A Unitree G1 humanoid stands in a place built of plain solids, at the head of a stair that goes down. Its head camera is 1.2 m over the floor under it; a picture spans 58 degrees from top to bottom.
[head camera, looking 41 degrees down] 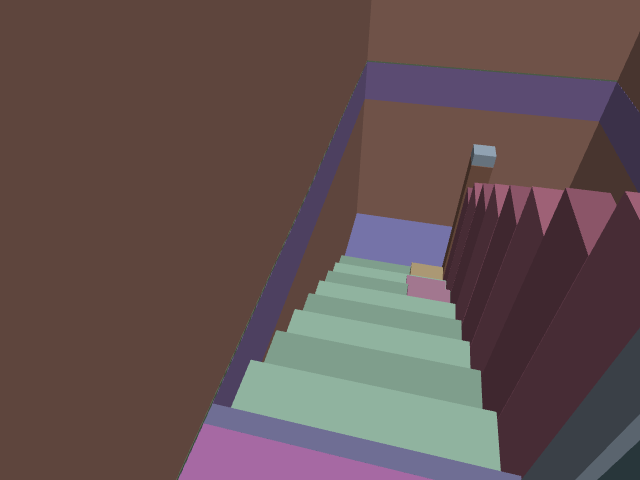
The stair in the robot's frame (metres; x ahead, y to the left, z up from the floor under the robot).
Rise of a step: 0.17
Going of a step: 0.27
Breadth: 0.86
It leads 13 degrees to the right of straight ahead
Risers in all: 9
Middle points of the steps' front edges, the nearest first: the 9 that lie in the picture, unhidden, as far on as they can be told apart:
0.55 -0.10 0.00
0.81 -0.17 -0.17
1.07 -0.23 -0.34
1.33 -0.29 -0.51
1.59 -0.35 -0.68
1.85 -0.42 -0.85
2.12 -0.48 -1.01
2.38 -0.54 -1.18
2.64 -0.60 -1.35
